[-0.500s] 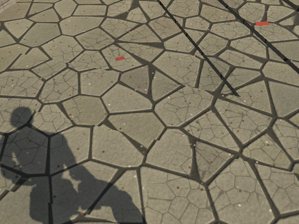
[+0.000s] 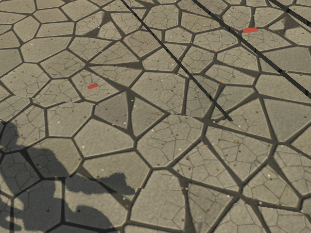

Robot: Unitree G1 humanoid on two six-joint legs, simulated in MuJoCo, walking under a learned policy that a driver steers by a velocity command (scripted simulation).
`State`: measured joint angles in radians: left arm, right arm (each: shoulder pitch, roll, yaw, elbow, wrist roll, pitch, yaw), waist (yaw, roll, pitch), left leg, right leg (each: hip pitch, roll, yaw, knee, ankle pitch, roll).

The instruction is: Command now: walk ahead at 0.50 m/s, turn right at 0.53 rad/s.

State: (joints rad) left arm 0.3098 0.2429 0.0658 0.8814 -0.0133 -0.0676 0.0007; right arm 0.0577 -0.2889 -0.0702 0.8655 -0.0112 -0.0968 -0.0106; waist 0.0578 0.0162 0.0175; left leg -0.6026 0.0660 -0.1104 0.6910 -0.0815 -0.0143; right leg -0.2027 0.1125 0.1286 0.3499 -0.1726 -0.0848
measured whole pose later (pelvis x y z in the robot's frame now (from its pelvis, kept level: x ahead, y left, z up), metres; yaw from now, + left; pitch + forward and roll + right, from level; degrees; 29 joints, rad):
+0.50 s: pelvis +0.26 +0.05 -0.01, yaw -11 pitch +2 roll +1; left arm 0.13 0.28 0.08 0.73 0.00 -0.09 0.00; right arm 0.39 -0.24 -0.06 0.95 0.02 -0.10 0.01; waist -0.09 -0.04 0.01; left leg -0.12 -0.04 -0.02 0.34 -0.05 0.06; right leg -0.55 -0.05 0.06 0.75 -0.13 -0.01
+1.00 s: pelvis +0.51 -0.02 -0.04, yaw +5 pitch +2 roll -3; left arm 0.31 0.27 0.09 0.90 0.00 -0.10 0.00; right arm 0.18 -0.31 -0.09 0.78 0.02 -0.03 0.01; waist 0.06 0.04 0.01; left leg -0.68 0.11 -0.05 0.82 -0.05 0.03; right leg -0.05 0.02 -0.16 0.25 -0.23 -0.01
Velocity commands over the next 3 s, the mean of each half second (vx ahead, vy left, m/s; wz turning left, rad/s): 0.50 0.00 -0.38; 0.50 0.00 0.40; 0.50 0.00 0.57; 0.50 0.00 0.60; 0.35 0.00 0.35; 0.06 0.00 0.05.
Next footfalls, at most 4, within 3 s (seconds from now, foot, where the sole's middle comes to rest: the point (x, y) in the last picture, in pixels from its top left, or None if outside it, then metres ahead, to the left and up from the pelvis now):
0.18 left None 0.27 0.16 -0.80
0.66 right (208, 232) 0.50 -0.14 -0.82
1.16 left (140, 178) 0.74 0.17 -0.83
1.62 right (164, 126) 1.09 0.07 -0.85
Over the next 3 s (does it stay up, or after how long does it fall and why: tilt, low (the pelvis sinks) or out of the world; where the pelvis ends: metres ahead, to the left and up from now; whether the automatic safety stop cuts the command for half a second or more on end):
stays up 1.24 0.48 -0.11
